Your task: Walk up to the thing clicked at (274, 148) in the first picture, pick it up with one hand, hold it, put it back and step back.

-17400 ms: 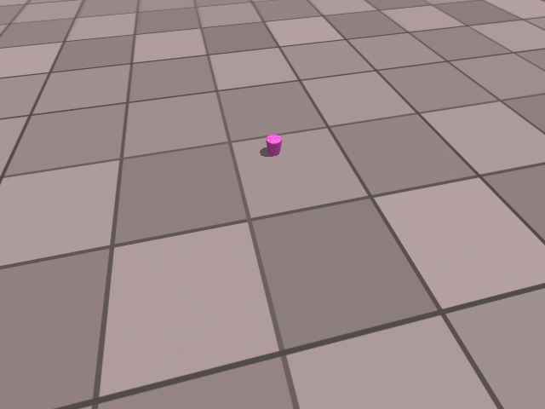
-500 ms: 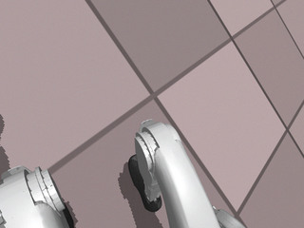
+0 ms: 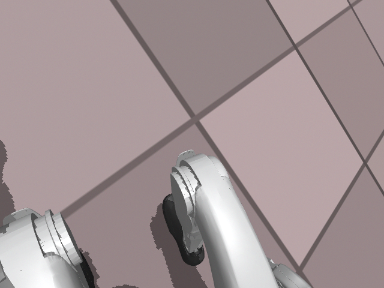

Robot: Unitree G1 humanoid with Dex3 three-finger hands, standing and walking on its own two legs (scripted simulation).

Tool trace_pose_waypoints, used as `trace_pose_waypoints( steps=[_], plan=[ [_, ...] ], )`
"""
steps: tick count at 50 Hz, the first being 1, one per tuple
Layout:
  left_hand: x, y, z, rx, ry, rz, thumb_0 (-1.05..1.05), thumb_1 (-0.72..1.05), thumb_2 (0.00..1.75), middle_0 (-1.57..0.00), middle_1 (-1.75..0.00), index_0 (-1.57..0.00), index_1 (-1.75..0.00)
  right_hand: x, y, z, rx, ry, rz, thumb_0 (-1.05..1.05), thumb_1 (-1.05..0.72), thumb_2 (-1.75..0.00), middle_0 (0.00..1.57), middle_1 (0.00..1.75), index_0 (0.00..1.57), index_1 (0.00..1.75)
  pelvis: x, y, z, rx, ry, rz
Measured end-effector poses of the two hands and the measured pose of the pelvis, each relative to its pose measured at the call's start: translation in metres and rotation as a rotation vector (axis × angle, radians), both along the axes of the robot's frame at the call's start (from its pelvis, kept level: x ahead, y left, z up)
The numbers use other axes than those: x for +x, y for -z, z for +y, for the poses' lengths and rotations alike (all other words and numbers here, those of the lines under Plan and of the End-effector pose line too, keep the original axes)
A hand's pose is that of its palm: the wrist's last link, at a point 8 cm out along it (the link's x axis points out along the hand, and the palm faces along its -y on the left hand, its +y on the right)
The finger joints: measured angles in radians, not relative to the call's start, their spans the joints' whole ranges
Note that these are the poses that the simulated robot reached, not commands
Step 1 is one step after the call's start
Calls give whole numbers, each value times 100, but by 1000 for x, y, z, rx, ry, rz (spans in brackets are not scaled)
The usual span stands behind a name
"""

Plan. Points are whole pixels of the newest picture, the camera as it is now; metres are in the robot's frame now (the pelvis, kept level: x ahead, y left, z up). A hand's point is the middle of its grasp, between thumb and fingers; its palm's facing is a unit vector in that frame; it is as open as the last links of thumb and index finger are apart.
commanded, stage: close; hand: left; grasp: from above
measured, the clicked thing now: out of the picture +0.48 +0.29 -0.26
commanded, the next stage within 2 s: settle in 0.20 s
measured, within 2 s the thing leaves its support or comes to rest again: leaves its support in 0.72 s
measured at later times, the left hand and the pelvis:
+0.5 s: hand out of the picture +0.46 +0.30 -0.22, palm faces -0.44 -0.13 -0.89, open 11.6 cm; pelvis +0.00 +0.00 +0.00, yaw +0 degrees
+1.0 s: hand out of the picture +0.47 +0.31 -0.15, palm faces -0.42 -0.11 -0.90, open 11.4 cm; pelvis +0.01 +0.00 +0.02, yaw +4 degrees
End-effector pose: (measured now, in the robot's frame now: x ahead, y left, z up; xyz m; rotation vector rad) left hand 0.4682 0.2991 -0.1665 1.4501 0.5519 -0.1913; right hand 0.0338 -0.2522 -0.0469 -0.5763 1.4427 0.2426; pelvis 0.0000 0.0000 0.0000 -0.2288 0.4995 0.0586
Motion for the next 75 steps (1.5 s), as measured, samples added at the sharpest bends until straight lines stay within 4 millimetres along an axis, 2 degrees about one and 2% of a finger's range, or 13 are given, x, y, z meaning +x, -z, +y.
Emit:
trace_pose_waypoints(
  steps=[29,35,40,46,52,57,63,75],
  plan=[
    [3,-3,1,1,-1,-13,-1,-30,91,-53,-101,-43,-104,-4,-2,-1,-18,12,-8,0,-93,-91,20,30,20,30,-2,0,0,1,-1,1],
    [6,-9,3,15,-2,-53,0,-25,87,-51,-101,-42,-100,-3,-2,-4,-19,52,10,0,-93,-91,20,30,20,30,2,-2,-1,5,-2,32],
    [8,-24,7,27,-20,-91,0,-22,82,-51,-100,-41,-97,5,3,-8,-10,109,17,0,-93,-91,20,30,20,30,8,-6,-2,13,-9,76],
    [6,-51,11,40,-34,-60,1,-21,77,-53,-96,-43,-94,27,11,-11,11,159,-9,0,-92,-91,20,30,20,30,12,-15,-3,31,-25,111],
    [2,-79,12,37,-28,-8,1,-23,76,-56,-93,-47,-92,50,14,-13,23,171,-49,0,-92,-91,20,30,20,30,10,-28,-5,51,-41,119],
    [-2,-97,9,24,-9,20,1,-25,76,-59,-91,-49,-90,60,11,-18,11,163,-79,0,-92,-91,20,30,20,30,7,-36,-9,64,-50,110],
    [-4,-110,7,16,19,12,1,-26,76,-61,-90,-51,-89,55,7,-27,-28,167,-90,0,-92,-91,20,30,20,30,2,-38,-12,75,-54,99],
    [-8,-130,9,30,8,-20,0,-24,75,-60,-89,-50,-88,25,2,-28,-68,243,-55,0,-92,-91,20,30,20,30,-3,-43,-13,86,-57,97]
  ],
)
